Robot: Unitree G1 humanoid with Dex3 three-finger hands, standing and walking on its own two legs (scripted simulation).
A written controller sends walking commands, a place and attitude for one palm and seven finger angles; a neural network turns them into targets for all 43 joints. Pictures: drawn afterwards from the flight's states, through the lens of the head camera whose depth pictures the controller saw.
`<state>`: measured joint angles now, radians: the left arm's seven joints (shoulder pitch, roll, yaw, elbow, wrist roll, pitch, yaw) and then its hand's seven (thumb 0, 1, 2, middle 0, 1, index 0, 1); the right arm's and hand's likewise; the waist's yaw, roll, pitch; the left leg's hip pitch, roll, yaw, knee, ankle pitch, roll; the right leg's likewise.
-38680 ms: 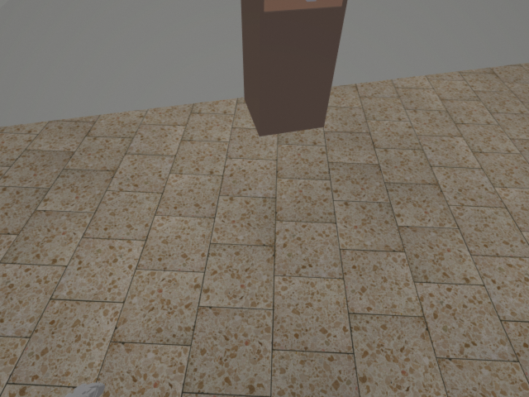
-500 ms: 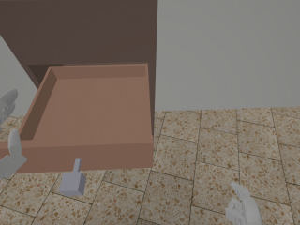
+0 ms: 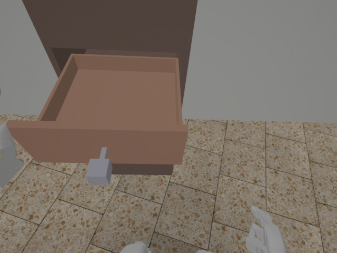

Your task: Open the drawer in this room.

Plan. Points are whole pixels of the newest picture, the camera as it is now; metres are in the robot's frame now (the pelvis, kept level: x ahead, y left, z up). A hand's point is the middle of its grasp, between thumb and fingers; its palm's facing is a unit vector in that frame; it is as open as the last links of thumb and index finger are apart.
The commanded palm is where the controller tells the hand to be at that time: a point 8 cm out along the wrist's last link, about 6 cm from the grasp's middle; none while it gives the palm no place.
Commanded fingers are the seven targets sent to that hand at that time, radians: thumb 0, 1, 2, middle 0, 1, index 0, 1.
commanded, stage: step back with the hand held close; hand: left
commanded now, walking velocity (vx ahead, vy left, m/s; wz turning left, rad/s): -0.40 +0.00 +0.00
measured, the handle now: (101, 163) +0.30 +0.18 +0.04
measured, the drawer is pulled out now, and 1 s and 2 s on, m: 0.30 0.30 0.30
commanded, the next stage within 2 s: stop stepping back and stand still in 0.30 s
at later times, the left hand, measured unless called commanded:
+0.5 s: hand (33, 223) +0.13 +0.17 +0.22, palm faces +0.24 -0.79 -0.56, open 7.4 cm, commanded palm +0.06 +0.24 +0.23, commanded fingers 0.00 0.90 0.90 -0.20 -0.30 -0.20 -0.30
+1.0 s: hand out of the picture +0.06 +0.21 +0.21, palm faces +0.38 -0.81 -0.44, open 7.4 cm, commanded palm -0.01 +0.25 +0.23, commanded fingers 0.00 0.90 0.90 -0.20 -0.30 -0.20 -0.30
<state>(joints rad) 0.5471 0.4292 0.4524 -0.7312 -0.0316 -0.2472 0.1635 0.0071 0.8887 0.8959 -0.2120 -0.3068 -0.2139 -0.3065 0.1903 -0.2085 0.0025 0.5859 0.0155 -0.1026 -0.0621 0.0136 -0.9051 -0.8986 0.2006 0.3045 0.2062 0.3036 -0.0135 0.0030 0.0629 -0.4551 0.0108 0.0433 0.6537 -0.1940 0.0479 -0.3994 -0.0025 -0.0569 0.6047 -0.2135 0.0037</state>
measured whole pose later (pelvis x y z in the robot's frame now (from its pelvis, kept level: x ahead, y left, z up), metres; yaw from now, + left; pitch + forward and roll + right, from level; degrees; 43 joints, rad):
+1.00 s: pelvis -0.15 -0.03 +0.02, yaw -2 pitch -1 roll -1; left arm 0.58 0.39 0.41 -0.61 -0.02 -0.19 0.16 0.01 0.89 0.90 -0.21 -0.31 -0.21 -0.31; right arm 0.24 -0.18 0.03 0.62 0.02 -0.10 -0.05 0.02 -0.91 -0.90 0.20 0.30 0.20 0.30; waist -0.03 0.00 0.00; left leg -0.28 -0.01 0.01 0.49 -0.18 0.03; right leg -0.20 -0.01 -0.08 0.47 -0.24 -0.01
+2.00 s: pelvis -0.14 -0.04 +0.02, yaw -1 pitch -2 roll +0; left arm 0.37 0.13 0.01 1.16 0.01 0.02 0.04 0.00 0.91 0.90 -0.20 -0.30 -0.20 -0.30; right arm 0.33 -0.09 -0.01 1.13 -0.01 0.02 -0.04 0.01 -0.91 -0.90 0.20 0.30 0.20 0.30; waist -0.01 0.04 0.06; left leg -0.25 0.00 0.00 0.46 -0.17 0.01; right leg -0.17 0.00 -0.09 0.46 -0.25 -0.03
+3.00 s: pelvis -0.12 -0.06 +0.02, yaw -2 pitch -3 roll +0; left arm 0.29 0.13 0.02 1.14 0.01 0.00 0.04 0.00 0.91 0.90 -0.20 -0.30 -0.20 -0.30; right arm 0.28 -0.12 -0.02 1.14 -0.01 0.01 -0.05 0.01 -0.91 -0.90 0.20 0.30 0.20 0.30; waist -0.01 0.02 0.08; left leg -0.19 0.03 -0.01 0.43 -0.19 -0.02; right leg -0.10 0.04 -0.09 0.40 -0.25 -0.06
